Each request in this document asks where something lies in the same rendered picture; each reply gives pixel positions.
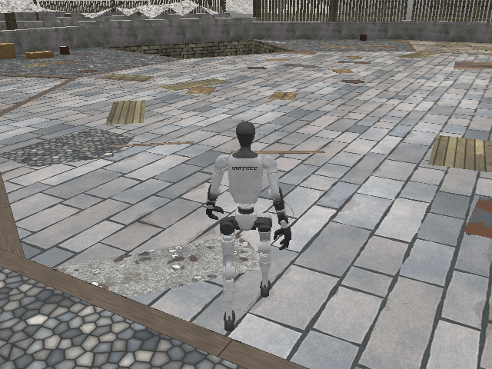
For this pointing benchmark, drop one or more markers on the left robot forearm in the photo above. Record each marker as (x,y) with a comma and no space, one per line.
(211,200)

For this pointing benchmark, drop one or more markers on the robot left hand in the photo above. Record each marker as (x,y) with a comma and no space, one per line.
(217,209)

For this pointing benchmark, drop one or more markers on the right robot upper arm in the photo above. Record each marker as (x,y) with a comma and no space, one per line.
(272,174)

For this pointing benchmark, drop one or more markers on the right robot forearm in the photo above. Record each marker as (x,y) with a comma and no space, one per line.
(281,211)

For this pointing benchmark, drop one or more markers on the robot right hand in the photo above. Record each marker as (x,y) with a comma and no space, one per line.
(287,237)

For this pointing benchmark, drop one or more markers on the humanoid robot head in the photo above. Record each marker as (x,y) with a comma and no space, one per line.
(245,132)

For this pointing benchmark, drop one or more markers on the robot torso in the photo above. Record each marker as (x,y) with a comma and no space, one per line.
(245,184)

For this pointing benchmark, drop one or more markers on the left robot upper arm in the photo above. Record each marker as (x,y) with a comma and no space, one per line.
(218,172)

